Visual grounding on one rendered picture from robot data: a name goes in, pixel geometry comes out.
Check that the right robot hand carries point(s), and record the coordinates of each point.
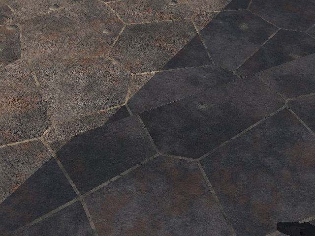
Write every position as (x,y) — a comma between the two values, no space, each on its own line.
(296,228)

